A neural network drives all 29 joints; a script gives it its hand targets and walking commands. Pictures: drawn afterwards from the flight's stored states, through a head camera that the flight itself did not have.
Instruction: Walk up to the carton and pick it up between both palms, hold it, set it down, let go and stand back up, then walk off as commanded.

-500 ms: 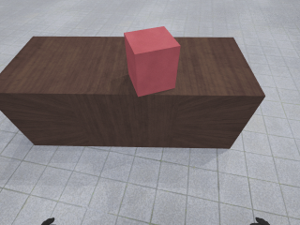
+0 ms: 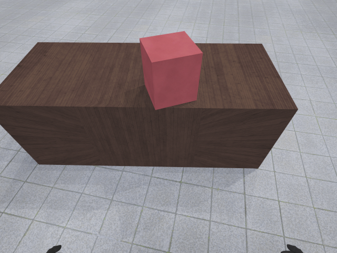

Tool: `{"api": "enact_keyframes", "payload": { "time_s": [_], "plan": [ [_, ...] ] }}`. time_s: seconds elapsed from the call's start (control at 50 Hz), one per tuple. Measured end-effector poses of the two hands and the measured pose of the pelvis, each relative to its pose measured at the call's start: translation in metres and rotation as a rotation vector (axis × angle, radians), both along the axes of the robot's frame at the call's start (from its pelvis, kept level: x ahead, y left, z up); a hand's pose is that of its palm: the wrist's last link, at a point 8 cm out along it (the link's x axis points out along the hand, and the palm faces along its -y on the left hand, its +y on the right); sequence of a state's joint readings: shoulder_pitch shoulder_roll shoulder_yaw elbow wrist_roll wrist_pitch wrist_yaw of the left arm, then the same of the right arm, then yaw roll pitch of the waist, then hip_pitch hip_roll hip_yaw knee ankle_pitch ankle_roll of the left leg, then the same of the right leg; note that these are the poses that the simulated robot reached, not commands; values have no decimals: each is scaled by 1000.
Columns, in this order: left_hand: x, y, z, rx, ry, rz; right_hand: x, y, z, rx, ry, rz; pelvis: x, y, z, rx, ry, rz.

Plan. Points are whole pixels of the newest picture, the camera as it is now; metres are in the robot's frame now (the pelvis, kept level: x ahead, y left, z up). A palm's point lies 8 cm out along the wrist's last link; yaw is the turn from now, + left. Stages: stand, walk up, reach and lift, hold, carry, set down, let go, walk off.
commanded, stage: stand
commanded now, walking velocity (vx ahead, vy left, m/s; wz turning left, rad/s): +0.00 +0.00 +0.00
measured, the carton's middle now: (169, 71) +0.88 +0.01 -0.08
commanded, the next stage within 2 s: none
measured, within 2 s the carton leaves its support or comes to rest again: neither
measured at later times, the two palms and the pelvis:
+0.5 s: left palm out of the picture +0.10 +0.32 -0.10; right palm out of the picture +0.10 -0.31 -0.10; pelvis +0.00 +0.00 +0.00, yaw +0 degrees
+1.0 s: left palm out of the picture +0.10 +0.32 -0.10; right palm out of the picture +0.10 -0.31 -0.10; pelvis +0.00 +0.00 +0.00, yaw +0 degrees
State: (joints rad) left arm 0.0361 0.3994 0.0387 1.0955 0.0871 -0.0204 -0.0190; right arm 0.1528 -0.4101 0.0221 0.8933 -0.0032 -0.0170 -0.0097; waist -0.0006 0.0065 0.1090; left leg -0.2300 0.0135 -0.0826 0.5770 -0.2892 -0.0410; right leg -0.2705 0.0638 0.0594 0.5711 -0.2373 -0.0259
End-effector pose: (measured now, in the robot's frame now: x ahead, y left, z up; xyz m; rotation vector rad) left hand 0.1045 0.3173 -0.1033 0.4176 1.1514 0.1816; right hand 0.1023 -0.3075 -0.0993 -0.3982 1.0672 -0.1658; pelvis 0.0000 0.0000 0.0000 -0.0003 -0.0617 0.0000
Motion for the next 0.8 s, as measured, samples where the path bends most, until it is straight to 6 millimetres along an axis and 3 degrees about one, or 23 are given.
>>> {"api": "enact_keyframes", "payload": {
  "time_s": [0.8],
  "plan": [
    [-2, 0, 1, 0, -5, 4, 0, 0, 1, 1, -10, 1, -1, 0, 0, 0, -2, 0]
  ]
}}
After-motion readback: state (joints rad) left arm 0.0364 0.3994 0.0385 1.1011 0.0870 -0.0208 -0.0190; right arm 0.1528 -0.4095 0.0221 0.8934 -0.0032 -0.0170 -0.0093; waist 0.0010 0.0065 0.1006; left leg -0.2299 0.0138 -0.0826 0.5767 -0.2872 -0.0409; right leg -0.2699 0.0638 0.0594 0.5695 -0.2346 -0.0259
